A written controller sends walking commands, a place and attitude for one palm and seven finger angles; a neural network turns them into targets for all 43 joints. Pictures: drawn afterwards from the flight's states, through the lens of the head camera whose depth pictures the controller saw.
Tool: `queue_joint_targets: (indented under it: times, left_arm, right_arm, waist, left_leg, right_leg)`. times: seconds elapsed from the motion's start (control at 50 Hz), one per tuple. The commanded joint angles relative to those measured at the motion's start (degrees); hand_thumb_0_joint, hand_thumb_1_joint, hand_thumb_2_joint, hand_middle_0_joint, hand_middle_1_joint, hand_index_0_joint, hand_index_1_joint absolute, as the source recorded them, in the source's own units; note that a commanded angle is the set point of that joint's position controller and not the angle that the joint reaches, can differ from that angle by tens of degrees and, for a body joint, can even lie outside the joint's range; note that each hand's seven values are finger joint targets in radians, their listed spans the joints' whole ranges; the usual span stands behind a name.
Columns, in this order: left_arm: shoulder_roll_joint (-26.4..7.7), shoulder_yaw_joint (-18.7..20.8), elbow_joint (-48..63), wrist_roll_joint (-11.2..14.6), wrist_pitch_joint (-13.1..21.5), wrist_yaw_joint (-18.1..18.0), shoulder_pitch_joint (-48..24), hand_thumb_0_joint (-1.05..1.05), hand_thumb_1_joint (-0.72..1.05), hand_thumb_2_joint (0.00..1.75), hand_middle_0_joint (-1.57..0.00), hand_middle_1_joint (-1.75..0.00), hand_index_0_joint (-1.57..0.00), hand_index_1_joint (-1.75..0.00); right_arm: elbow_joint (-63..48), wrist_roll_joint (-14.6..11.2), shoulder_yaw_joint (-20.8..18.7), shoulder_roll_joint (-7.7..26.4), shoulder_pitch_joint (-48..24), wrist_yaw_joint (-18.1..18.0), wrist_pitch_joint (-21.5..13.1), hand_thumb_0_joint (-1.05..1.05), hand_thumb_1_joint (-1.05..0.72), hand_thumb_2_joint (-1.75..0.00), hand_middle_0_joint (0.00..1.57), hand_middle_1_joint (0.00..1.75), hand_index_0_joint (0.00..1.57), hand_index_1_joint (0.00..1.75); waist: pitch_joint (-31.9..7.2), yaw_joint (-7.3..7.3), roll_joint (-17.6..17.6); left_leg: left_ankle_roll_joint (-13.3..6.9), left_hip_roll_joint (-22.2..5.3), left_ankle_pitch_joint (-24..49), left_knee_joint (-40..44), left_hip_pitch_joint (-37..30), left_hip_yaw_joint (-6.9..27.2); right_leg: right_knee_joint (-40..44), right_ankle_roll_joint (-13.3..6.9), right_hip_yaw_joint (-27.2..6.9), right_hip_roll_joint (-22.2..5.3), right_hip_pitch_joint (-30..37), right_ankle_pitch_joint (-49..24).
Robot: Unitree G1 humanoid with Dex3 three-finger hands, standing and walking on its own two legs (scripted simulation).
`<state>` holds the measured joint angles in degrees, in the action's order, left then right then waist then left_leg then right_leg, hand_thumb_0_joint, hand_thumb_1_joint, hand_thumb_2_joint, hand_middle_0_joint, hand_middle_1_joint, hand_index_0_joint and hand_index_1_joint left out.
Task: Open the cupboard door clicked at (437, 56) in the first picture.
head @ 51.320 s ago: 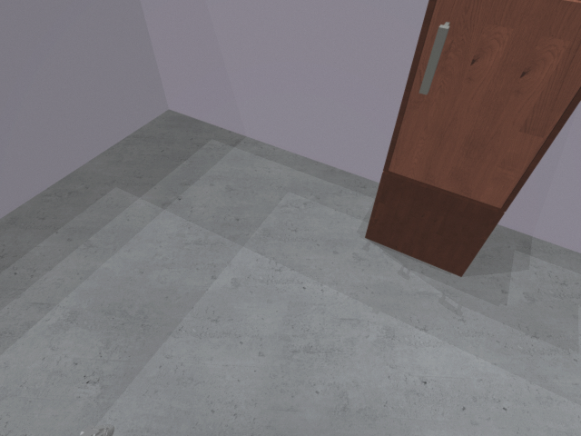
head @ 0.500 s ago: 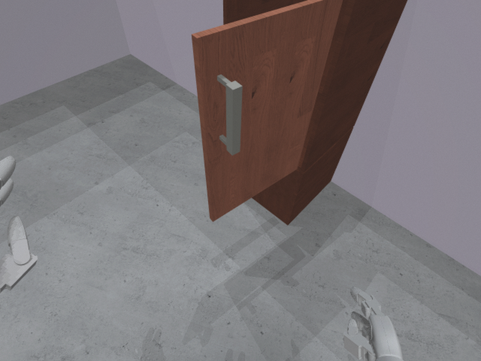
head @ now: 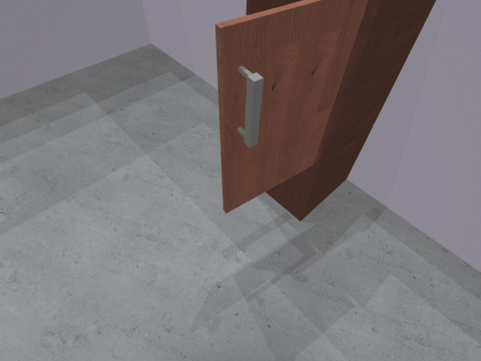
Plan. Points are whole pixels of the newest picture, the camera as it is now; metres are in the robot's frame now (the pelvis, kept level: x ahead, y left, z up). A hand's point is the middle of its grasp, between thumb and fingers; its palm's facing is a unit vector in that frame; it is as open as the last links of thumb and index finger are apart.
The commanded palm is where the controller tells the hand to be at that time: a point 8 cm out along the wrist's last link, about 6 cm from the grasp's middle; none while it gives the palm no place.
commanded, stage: let the arm hang, fingers relaxed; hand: left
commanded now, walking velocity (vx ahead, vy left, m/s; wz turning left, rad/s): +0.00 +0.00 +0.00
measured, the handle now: (247, 108) +0.59 +0.02 +0.08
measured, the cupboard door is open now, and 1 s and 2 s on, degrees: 81 81 81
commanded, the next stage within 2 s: look to check the result in 0.62 s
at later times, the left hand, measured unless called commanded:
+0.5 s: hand out of the picture +0.01 +0.16 -0.18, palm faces +0.04 -0.98 -0.18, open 7.3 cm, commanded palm none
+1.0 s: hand out of the picture +0.01 +0.16 -0.17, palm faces +0.05 -0.98 -0.19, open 7.4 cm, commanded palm none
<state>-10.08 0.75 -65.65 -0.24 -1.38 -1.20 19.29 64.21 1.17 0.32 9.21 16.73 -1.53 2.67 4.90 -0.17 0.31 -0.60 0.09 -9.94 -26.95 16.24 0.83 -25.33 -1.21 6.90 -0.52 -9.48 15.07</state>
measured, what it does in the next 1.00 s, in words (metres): stands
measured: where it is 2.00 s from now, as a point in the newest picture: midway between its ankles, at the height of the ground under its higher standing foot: outside the picture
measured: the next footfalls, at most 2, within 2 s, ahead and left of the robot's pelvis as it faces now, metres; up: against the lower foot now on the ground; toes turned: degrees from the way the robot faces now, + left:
none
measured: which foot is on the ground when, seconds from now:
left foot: down 0.00-1.00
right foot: down 0.00-1.00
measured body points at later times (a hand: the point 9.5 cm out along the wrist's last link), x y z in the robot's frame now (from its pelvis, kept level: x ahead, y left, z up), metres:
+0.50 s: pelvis +0.01 +0.00 +0.00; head +0.02 -0.01 +0.45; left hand +0.01 +0.21 -0.16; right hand -0.01 -0.21 -0.17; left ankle +0.05 +0.11 -0.74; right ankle -0.01 -0.10 -0.74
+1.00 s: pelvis +0.03 -0.01 +0.00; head +0.05 -0.01 +0.45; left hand +0.01 +0.21 -0.16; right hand +0.02 -0.22 -0.16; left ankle +0.05 +0.11 -0.74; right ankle -0.01 -0.10 -0.74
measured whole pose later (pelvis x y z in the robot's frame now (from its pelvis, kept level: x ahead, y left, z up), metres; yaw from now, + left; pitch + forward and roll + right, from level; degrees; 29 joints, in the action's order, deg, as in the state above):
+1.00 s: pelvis +0.03 -0.01 +0.00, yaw +0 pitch -1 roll +0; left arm -7.3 1.2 -66.2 -0.1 0.5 -2.1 16.2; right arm 66.5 1.1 0.0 8.1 13.9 -2.4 0.9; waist 3.6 -0.6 0.6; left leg -0.1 0.5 -11.3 -24.9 12.3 0.9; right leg -23.8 -1.3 7.0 -0.8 -5.7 16.8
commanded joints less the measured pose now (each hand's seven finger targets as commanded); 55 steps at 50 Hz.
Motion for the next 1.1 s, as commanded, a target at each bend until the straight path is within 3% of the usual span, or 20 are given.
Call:
queue_joint_targets:
  times: [0.0, 0.16, 0.34, 0.36, 0.44, 0.5, 0.58, 0.72, 0.86, 1.08]
  left_arm:
    - [-4.4, 0.9, 0.6, -0.1, 1.5, -0.4, 1.4, 0.00, 0.90, 0.90, -0.20, -0.30, -0.20, -0.30]
    - [-2.8, 1.0, -0.9, -0.1, 1.6, -1.0, 3.9, 0.00, 0.90, 0.90, -0.20, -0.30, -0.20, -0.30]
    - [-2.0, 1.4, -0.1, -0.3, 1.7, -1.2, 2.8, 0.00, 0.90, 0.90, -0.20, -0.30, -0.20, -0.30]
    - [-2.1, 1.5, 0.2, -0.3, 1.8, -1.2, 2.9, 0.00, 0.90, 0.90, -0.20, -0.30, -0.20, -0.30]
    - [-2.0, 1.7, 0.2, -0.1, 1.9, -1.2, 2.0, 0.00, 0.90, 0.90, -0.20, -0.30, -0.20, -0.30]
    - [-2.1, 1.6, 0.4, -0.1, 2.0, -1.1, 1.7, 0.00, 0.90, 0.90, -0.20, -0.30, -0.20, -0.30]
    - [-2.6, 1.6, 0.6, -0.1, 2.2, -1.1, 1.2, 0.00, 0.90, 0.90, -0.20, -0.30, -0.20, -0.30]
    - [-2.9, 1.4, 0.6, 0.0, 2.2, -1.1, 0.7, 0.00, 0.90, 0.90, -0.20, -0.30, -0.20, -0.30]
    - [-3.0, 1.5, 0.4, 0.0, 2.4, -1.1, 1.2, 0.00, 0.90, 0.90, -0.20, -0.30, -0.20, -0.30]
    - [-3.0, 1.3, 0.3, 0.0, 2.4, -1.1, 1.0, 0.00, 0.90, 0.90, -0.20, -0.30, -0.20, -0.30]
  right_arm:
    - [-1.5, 0.0, -1.3, 4.7, 2.6, -0.5, -1.6, 0.00, -0.90, -0.90, 0.20, 0.30, 0.20, 0.30]
    - [0.1, 0.0, -1.4, 2.7, 4.5, -0.5, -1.6, 0.00, -0.90, -0.90, 0.20, 0.30, 0.20, 0.30]
    - [0.7, 0.3, -1.3, 1.4, 3.7, -0.4, -1.8, 0.00, -0.90, -0.90, 0.20, 0.30, 0.20, 0.30]
    - [0.6, 0.2, -1.3, 1.4, 4.0, -0.4, -1.9, 0.00, -0.90, -0.90, 0.20, 0.30, 0.20, 0.30]
    - [0.7, 0.3, -1.2, 1.7, 3.1, -0.6, -2.4, 0.00, -0.90, -0.90, 0.20, 0.30, 0.20, 0.30]
    - [0.5, 0.2, -1.2, 2.0, 2.7, -0.7, -2.5, 0.00, -0.90, -0.90, 0.20, 0.30, 0.20, 0.30]
    - [0.3, 0.1, -1.3, 2.2, 2.4, -0.6, -2.5, 0.00, -0.90, -0.90, 0.20, 0.30, 0.20, 0.30]
    - [0.7, 0.1, -1.2, 2.7, 1.7, -0.6, -2.2, 0.00, -0.90, -0.90, 0.20, 0.30, 0.20, 0.30]
    - [0.7, 0.0, -1.1, 3.3, 0.9, -0.9, -2.6, 0.00, -0.90, -0.90, 0.20, 0.30, 0.20, 0.30]
    - [1.0, 0.0, -1.1, 3.7, 0.4, -0.9, -2.6, 0.00, -0.90, -0.90, 0.20, 0.30, 0.20, 0.30]
  waist:
    - [-1.6, -0.66, 1.6]
    - [0.4, -0.45, -1.4]
    - [2.8, -0.44, 0.2]
    - [2.0, -0.30, -0.8]
    - [0.6, -0.14, 2.2]
    - [0.8, -0.15, 2.2]
    - [0.1, -0.29, 0.1]
    - [0.3, -0.48, -0.2]
    - [-1.6, -0.13, 0.5]
    - [-0.8, -0.30, 0.2]
  left_leg:
    - [-1.3, -4.6, -2.4, 6.2, -2.3, 4.7]
    - [-1.4, -4.1, -1.3, 5.8, -2.3, 3.7]
    - [-1.2, -3.7, -1.4, 6.4, -0.8, 3.9]
    - [-1.3, -4.0, -0.3, 6.1, -0.8, 3.8]
    - [-1.2, -4.2, 3.3, 6.2, -1.4, 4.1]
    - [-1.2, -4.3, 4.3, 5.9, -1.6, 4.0]
    - [-1.0, -4.2, 6.6, 5.0, -2.8, 3.3]
    - [-0.8, -4.3, 6.6, 4.8, -3.7, 3.1]
    - [-1.1, -4.7, 10.0, 4.8, -5.0, 3.5]
    - [-0.9, -4.6, 10.1, 5.2, -5.3, 3.4]
  right_leg:
    - [7.0, -2.0, -6.0, -5.8, -2.4, 3.6]
    - [6.7, -1.8, -5.7, -5.9, -3.6, 4.5]
    - [6.2, -1.6, -6.0, -6.0, -4.4, 4.0]
    - [6.2, -1.6, -5.6, -6.0, -3.5, 3.4]
    - [5.1, -1.4, -5.6, -6.0, -1.5, -0.3]
    - [5.7, -1.4, -5.7, -6.2, -1.0, -1.3]
    - [6.6, -1.4, -5.7, -6.8, -0.4, -3.3]
    - [7.5, -1.5, -5.8, -6.8, -0.5, -2.7]
    - [6.9, -1.3, -5.2, -6.6, 1.7, -6.8]
    - [7.5, -1.1, -5.2, -6.8, 2.0, -7.3]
